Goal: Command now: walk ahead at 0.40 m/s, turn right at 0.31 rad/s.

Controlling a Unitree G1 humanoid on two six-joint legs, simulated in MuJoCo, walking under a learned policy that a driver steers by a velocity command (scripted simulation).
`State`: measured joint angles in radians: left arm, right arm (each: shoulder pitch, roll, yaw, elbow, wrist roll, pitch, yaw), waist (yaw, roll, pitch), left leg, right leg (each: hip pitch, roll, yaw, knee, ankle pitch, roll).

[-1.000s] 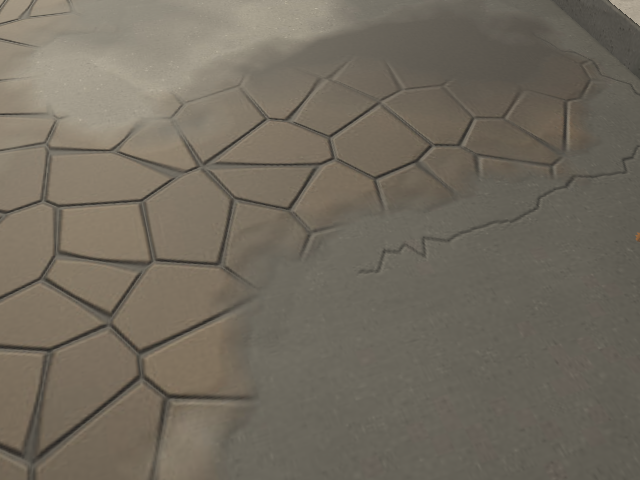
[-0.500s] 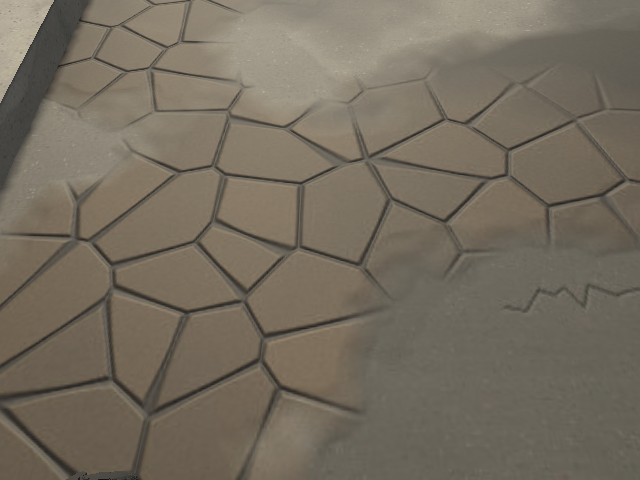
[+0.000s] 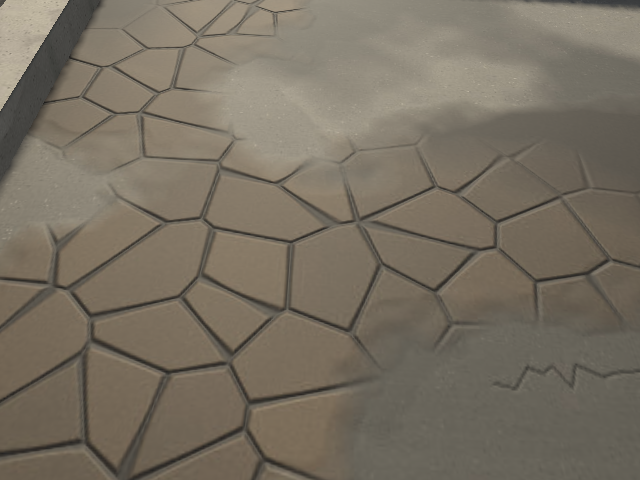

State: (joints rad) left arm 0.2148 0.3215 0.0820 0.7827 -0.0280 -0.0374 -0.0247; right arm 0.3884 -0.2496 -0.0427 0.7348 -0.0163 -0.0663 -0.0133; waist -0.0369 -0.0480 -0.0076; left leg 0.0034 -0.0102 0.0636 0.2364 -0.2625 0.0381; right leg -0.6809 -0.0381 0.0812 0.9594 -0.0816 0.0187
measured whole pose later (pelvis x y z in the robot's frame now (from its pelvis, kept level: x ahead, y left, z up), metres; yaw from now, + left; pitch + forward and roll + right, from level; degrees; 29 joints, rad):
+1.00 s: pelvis +0.34 -0.05 -0.02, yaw -19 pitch +1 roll -1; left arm 0.18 0.27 0.06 0.77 0.01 0.03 0.03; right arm 0.16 -0.27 -0.04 0.61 0.01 -0.01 0.00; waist 0.01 0.01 0.04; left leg -0.40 -0.07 -0.12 0.59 -0.22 0.02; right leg -0.22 0.04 0.04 0.58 -0.38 -0.01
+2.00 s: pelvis +0.35 -0.04 -0.01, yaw +11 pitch +0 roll +1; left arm 0.19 0.24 0.04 0.74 0.01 -0.01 0.01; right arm 0.18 -0.32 -0.08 0.63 -0.01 0.04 -0.03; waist 0.02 0.05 0.04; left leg -0.40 -0.06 -0.13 0.91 -0.45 -0.09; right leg -0.24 0.01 0.05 0.46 -0.23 -0.01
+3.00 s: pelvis +0.36 -0.05 -0.01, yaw -20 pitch +1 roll +1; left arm 0.25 0.31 0.06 0.63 -0.02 0.02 0.02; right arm 0.23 -0.29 -0.08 0.73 -0.01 -0.08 0.01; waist -0.01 -0.04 -0.02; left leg -0.22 -0.04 -0.04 0.48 -0.28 0.02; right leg -0.38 0.12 0.19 0.78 -0.44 -0.04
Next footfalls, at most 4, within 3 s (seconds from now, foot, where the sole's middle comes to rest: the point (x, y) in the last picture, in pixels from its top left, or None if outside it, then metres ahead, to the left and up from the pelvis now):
0.24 right None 0.29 -0.16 -0.78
0.70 left None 0.46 0.02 -0.78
1.38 left None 0.43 0.08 -0.78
1.82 right None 0.42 -0.14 -0.78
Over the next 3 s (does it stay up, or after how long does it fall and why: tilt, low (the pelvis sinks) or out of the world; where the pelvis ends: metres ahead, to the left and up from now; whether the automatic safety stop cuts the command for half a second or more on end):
stays up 0.36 -0.05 -0.01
